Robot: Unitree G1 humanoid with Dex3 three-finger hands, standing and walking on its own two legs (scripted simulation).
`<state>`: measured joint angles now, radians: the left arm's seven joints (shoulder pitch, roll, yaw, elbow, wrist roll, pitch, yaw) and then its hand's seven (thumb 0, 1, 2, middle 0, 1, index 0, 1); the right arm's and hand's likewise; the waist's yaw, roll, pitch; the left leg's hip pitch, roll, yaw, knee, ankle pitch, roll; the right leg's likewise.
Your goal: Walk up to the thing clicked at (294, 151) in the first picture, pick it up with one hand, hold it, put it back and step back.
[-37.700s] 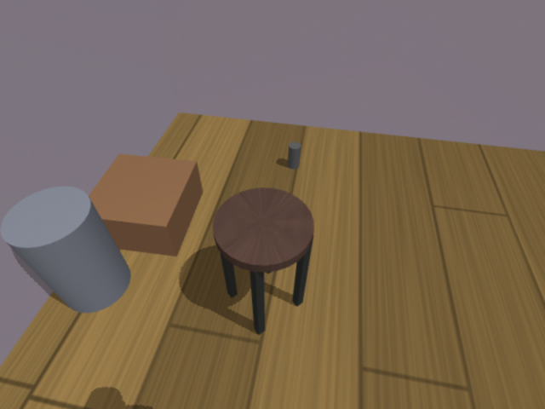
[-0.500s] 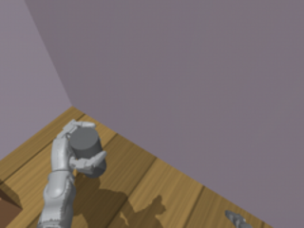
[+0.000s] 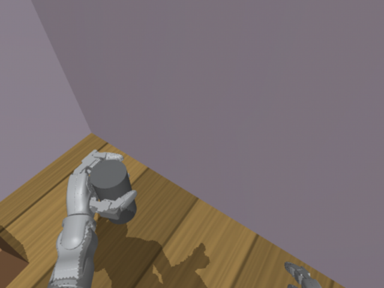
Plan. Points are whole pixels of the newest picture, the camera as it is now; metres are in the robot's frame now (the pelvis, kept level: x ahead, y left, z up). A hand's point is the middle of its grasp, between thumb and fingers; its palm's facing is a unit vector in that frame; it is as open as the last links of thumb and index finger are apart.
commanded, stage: hold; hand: left
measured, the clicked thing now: (115, 193) +0.33 +0.16 +0.03
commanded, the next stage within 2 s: crouch in 0.16 s
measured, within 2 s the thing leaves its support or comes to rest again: neither
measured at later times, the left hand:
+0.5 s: hand (113, 191) +0.33 +0.17 +0.04, palm faces +0.15 -0.99 +0.02, open 9.8 cm
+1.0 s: hand (125, 222) +0.36 +0.20 -0.20, palm faces +0.18 -0.98 -0.01, open 9.8 cm
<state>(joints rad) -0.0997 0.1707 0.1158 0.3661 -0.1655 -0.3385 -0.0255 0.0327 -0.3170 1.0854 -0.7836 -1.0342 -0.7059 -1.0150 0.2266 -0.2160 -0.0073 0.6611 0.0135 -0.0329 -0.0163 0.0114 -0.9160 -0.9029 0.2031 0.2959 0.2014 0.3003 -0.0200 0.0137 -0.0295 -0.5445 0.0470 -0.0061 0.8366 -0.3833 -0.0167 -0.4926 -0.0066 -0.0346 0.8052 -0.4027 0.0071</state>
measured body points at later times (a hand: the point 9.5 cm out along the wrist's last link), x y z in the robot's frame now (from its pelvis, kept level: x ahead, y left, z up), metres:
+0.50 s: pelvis +0.00 +0.00 -0.01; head +0.05 +0.01 +0.44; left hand +0.31 +0.22 +0.04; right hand +0.13 -0.24 -0.11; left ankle +0.03 +0.13 -0.70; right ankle +0.01 -0.13 -0.70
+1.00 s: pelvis -0.04 +0.00 -0.18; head +0.12 +0.02 +0.24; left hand +0.34 +0.25 -0.19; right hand +0.10 -0.26 -0.31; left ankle +0.02 +0.13 -0.70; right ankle +0.00 -0.13 -0.70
